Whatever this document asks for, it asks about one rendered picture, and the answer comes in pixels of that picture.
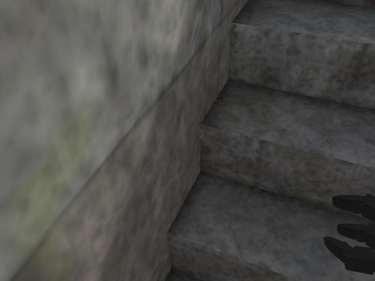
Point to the robot right hand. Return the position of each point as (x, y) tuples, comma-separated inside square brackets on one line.
[(358, 259)]

